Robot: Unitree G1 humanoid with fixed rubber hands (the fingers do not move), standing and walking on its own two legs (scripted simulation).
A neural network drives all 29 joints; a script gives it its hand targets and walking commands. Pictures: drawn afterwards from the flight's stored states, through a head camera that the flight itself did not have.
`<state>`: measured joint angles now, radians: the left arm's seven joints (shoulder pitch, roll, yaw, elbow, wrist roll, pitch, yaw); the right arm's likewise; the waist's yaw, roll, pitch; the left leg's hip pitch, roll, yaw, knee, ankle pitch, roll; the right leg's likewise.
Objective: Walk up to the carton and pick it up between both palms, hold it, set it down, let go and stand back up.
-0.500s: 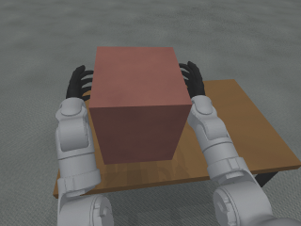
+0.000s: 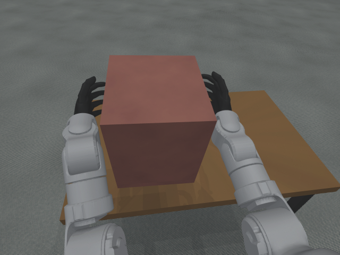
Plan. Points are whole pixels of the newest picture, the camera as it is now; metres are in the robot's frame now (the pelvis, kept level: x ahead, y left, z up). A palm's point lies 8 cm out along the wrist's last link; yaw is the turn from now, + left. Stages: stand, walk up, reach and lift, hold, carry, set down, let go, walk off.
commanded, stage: hold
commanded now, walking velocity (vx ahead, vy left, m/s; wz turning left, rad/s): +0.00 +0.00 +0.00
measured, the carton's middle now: (155, 123) +0.39 +0.02 +0.12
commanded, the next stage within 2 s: set down in 1.32 s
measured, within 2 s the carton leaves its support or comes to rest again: neither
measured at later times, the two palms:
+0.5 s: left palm (87, 112) +0.36 +0.16 +0.19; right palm (221, 105) +0.36 -0.14 +0.19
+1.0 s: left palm (86, 113) +0.36 +0.16 +0.19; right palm (220, 107) +0.36 -0.13 +0.18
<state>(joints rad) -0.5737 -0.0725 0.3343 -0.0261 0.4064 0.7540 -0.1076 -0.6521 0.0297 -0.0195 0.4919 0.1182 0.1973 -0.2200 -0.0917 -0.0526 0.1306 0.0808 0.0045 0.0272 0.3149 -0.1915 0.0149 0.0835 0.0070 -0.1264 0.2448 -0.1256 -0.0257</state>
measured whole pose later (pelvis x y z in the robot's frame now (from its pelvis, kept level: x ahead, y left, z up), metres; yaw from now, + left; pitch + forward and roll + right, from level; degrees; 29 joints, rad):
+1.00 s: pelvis +0.00 +0.00 +0.00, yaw +0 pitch -12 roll -1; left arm -0.59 -0.07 0.34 0.00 0.41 0.75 -0.11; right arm -0.67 0.03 -0.04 0.51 0.10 0.20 -0.21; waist -0.09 -0.05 0.13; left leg 0.08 0.00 0.03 0.31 -0.19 0.02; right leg 0.08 0.00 -0.13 0.25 -0.12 -0.02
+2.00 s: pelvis +0.03 +0.00 +0.00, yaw +1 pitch -8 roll -1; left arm -0.48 -0.06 0.27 0.17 0.34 0.37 -0.06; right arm -0.54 0.04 -0.06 0.60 0.05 -0.17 -0.21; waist -0.03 -0.04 0.12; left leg 0.06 0.00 0.01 0.31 -0.22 0.01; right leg 0.08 0.01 -0.15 0.22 -0.15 -0.02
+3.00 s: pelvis +0.03 +0.00 +0.00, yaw +0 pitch -3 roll -1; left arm -0.64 -0.06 0.44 0.72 0.38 0.03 -0.04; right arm -0.67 0.11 -0.41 0.93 -0.24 -0.33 -0.14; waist 0.01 -0.03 0.07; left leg -0.04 0.01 0.03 0.28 -0.19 0.01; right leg -0.04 0.01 -0.12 0.22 -0.13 -0.02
